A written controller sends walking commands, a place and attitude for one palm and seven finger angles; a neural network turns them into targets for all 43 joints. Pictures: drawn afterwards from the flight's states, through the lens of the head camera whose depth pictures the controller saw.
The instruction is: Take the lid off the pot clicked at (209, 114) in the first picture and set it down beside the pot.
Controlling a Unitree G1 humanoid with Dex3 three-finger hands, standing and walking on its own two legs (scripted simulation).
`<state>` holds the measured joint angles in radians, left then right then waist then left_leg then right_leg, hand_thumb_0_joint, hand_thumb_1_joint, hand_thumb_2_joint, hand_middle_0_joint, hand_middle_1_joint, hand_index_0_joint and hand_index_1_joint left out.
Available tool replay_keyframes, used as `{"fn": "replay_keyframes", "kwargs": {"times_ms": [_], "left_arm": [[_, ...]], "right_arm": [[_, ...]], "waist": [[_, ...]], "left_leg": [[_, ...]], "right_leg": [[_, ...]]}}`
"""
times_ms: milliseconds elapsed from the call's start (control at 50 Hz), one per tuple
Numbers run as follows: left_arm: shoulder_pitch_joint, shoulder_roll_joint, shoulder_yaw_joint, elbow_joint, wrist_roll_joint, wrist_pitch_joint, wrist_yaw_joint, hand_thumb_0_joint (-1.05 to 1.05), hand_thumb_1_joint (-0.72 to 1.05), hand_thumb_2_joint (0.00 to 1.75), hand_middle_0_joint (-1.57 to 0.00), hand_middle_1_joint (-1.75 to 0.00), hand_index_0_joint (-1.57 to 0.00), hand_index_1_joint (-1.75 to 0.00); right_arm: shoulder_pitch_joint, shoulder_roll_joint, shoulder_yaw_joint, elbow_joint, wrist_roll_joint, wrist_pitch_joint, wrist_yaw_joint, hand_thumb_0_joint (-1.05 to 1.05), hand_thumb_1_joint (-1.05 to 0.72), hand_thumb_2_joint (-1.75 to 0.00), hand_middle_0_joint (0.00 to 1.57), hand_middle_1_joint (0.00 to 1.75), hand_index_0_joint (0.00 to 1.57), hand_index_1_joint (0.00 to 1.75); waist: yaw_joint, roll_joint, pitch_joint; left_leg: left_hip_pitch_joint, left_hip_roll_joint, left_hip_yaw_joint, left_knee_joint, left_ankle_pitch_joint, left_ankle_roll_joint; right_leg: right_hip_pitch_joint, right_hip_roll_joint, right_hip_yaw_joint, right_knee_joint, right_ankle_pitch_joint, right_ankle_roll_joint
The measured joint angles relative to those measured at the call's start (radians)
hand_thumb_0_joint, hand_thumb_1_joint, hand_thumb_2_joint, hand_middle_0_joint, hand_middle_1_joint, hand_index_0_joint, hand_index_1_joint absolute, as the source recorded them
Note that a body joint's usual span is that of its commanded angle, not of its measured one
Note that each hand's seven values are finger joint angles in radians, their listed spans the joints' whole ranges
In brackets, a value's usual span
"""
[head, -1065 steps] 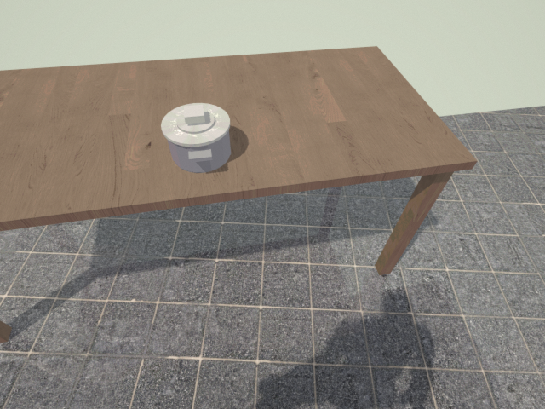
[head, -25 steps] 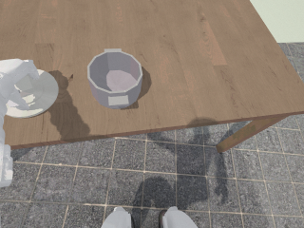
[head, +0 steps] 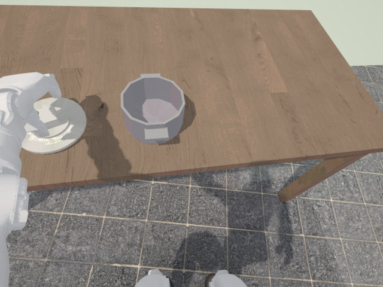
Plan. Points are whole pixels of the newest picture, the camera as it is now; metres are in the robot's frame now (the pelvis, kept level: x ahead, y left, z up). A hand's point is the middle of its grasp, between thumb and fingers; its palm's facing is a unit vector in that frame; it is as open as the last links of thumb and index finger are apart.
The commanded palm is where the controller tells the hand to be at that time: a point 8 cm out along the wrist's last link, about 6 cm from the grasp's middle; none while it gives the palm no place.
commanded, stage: raise the empty hand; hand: left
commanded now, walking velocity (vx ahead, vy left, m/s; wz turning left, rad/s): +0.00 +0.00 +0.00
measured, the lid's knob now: (46, 117) +0.51 +0.32 -0.03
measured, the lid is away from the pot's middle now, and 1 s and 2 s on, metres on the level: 0.25 0.25 0.25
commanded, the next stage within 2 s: draw the hand back to the body in 0.92 s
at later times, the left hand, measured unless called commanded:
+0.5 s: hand (19, 95) +0.47 +0.31 +0.08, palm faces -0.40 -0.12 -0.91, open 11.0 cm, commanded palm +0.49 +0.30 +0.15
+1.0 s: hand (10, 79) +0.47 +0.31 +0.13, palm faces -0.41 -0.11 -0.91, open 11.0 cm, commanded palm +0.49 +0.29 +0.18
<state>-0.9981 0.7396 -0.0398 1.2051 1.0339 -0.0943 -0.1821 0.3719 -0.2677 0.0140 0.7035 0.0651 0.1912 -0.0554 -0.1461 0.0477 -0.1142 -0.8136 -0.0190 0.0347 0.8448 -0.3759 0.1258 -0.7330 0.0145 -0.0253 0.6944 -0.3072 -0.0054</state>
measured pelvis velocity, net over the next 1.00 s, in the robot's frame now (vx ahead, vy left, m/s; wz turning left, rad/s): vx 0.02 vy -0.02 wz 0.02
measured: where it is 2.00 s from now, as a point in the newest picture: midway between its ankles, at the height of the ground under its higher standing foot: outside the picture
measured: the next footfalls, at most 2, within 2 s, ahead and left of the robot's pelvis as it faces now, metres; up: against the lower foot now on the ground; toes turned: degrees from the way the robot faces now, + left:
none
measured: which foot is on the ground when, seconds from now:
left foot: down 0.00-1.00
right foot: down 0.00-1.00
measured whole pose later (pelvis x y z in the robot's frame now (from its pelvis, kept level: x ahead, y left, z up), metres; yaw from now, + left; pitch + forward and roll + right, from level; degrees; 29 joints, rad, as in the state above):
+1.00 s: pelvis +0.02 -0.02 +0.03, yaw +1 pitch +14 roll -3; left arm -1.01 0.79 -0.05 1.12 0.98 -0.13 -0.34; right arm 0.34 -0.29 0.01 0.70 0.09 0.15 -0.08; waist -0.10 0.04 -0.08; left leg -0.55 -0.04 0.04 0.61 -0.31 0.10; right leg -0.49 0.00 -0.01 0.50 -0.25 0.02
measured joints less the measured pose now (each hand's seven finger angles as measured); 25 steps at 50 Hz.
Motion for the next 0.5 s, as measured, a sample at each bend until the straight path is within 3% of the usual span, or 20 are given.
{"fn": "replay_keyframes", "kwargs": {"times_ms": [140,500], "left_arm": [[0.009,0.014,0.023,-0.015,0.0,-0.009,-0.017,0.0,0.04,0.55,-0.33,-0.92,-0.33,-0.92],[0.027,0.035,0.02,-0.065,-0.025,-0.035,-0.082,0.0,0.04,0.55,-0.33,-0.92,-0.33,-0.92]], "right_arm": [[0.01,-0.003,-0.001,-0.007,0.002,-0.013,-0.005,0.0,-0.9,-0.9,0.2,0.3,0.2,0.3],[0.006,-0.01,-0.011,0.007,0.01,-0.021,-0.015,0.0,-0.9,-0.9,0.2,0.3,0.2,0.3]], "waist": [[-0.004,0.0,0.002],[0.023,-0.007,0.011]], "left_leg": [[0.04,-0.001,0.009,-0.034,0.008,-0.002],[0.152,-0.01,0.008,-0.129,0.033,-0.01]], "right_leg": [[0.034,0.0,0.01,-0.028,0.01,0.003],[0.142,-0.007,0.014,-0.115,0.032,0.012]]}}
